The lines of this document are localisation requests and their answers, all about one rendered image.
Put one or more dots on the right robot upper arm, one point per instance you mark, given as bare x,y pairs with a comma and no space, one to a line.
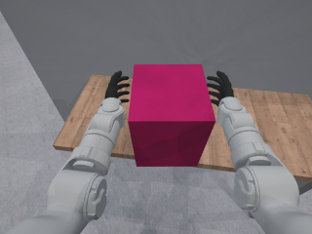
270,194

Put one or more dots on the robot right forearm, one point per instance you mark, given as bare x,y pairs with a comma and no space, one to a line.
243,137

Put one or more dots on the carton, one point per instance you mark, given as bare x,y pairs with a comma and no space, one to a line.
171,116

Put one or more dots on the table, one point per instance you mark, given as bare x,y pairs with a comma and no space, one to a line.
284,121

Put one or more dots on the robot left hand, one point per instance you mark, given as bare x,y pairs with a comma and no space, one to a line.
112,89

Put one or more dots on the left robot upper arm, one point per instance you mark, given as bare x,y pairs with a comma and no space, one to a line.
75,198

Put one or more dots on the robot right hand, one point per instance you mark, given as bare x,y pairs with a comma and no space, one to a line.
224,87

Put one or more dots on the robot left forearm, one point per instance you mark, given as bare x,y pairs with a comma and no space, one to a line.
95,149

